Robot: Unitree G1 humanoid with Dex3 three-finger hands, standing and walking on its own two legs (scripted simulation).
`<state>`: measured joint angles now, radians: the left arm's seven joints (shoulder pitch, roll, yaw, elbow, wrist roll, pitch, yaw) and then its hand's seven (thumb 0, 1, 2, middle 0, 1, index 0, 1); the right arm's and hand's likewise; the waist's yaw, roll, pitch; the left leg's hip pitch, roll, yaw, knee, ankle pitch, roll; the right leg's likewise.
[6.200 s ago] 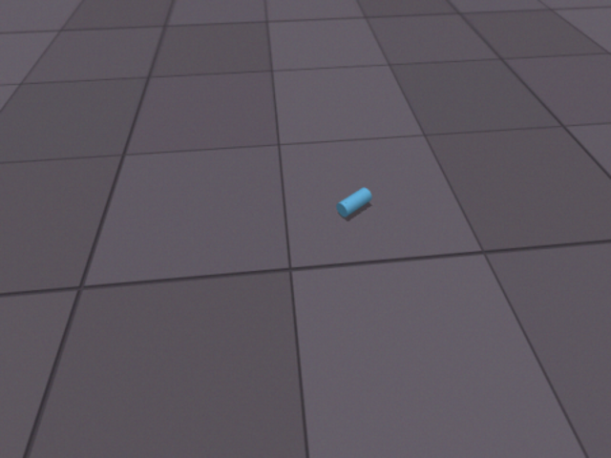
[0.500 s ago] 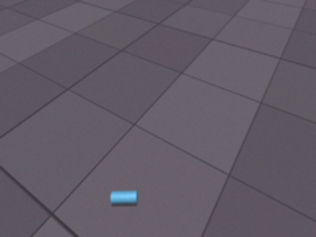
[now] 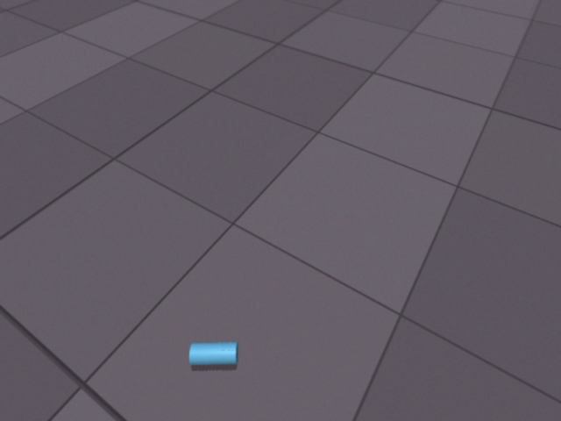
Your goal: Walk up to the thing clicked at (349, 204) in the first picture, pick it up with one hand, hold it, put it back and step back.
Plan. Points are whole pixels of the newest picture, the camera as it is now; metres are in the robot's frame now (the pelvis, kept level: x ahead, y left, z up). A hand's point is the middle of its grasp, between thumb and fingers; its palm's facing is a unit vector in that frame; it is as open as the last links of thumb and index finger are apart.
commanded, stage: stand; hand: left
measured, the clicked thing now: (214, 353) +0.45 +0.24 -0.75
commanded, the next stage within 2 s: none
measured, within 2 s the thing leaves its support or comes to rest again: neither
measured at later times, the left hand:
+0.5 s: hand out of the picture +0.08 +0.25 -0.16, palm faces -0.04 -0.94 -0.34, open 7.4 cm
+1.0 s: hand out of the picture +0.08 +0.24 -0.16, palm faces -0.04 -0.94 -0.33, open 7.4 cm
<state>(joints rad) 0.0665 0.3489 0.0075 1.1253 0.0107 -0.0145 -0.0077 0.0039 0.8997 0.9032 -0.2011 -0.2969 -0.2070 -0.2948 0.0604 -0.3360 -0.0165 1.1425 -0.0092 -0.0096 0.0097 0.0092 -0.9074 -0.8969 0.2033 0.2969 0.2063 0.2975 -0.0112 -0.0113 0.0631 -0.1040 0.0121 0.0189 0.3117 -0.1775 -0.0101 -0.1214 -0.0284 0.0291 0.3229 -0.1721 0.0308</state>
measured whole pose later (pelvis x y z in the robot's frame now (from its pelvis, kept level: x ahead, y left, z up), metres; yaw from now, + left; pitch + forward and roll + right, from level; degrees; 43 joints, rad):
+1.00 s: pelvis +0.00 -0.01 +0.00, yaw +0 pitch -2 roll +0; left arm 0.10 0.36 0.00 1.12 0.01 -0.01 -0.01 0.00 0.90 0.90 -0.20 -0.30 -0.21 -0.29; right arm 0.10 -0.35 -0.01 1.15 -0.01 -0.01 0.01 0.01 -0.91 -0.90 0.20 0.30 0.21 0.30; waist -0.01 -0.01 0.06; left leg -0.10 0.03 0.01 0.31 -0.18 -0.02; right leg -0.12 -0.01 0.02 0.31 -0.17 0.02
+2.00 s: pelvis +0.01 -0.01 +0.00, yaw +0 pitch -2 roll +0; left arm 0.11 0.36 0.00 1.11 0.01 -0.01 -0.01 0.00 0.90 0.90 -0.20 -0.30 -0.21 -0.30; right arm 0.11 -0.35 -0.01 1.13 -0.01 -0.01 0.00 0.01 -0.91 -0.90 0.20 0.30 0.21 0.30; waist 0.00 0.00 0.06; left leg -0.09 0.02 0.01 0.31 -0.18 -0.02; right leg -0.10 -0.02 0.02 0.32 -0.18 0.02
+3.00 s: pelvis +0.01 -0.01 +0.00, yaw +0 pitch -2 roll +0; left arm 0.12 0.36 -0.01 1.11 0.01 -0.01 -0.01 0.00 0.90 0.90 -0.20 -0.30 -0.21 -0.30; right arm 0.12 -0.35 -0.01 1.13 -0.01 -0.01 0.01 0.01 -0.91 -0.90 0.20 0.30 0.21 0.30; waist 0.00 -0.01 0.06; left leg -0.09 0.03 0.01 0.31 -0.19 -0.02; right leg -0.11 -0.02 0.02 0.32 -0.18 0.02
